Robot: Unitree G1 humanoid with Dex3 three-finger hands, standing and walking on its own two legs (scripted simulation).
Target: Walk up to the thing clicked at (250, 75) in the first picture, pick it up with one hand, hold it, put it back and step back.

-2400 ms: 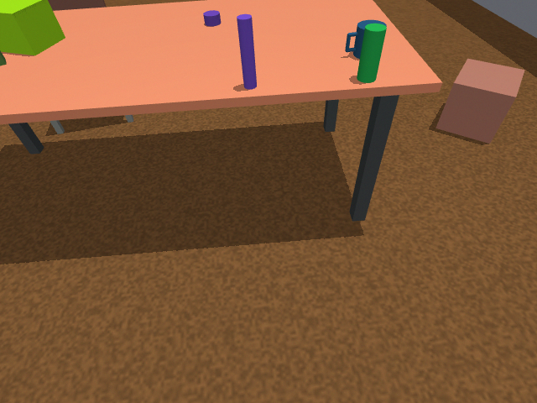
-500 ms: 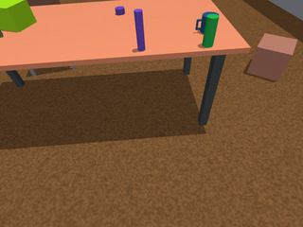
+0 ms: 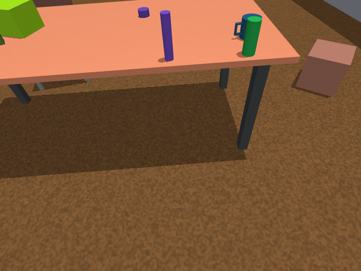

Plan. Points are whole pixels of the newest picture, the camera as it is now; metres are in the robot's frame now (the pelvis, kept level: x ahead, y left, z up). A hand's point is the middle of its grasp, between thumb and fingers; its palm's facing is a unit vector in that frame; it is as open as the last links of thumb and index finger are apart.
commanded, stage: stand
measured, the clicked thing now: (167, 37) +1.01 +0.08 +0.05
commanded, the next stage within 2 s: walk up in 0.02 s
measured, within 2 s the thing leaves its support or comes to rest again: neither
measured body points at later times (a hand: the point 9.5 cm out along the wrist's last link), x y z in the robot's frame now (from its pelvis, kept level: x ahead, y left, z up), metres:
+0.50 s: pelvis +0.09 +0.11 -0.03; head +0.11 +0.13 +0.42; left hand +0.13 +0.47 -0.14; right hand +0.16 -0.21 -0.13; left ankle +0.13 +0.24 -0.75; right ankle +0.06 -0.03 -0.68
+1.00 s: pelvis +0.26 +0.18 -0.02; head +0.28 +0.17 +0.42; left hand +0.23 +0.52 -0.11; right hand +0.40 -0.12 -0.13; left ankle +0.34 +0.35 -0.72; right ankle +0.25 +0.03 -0.75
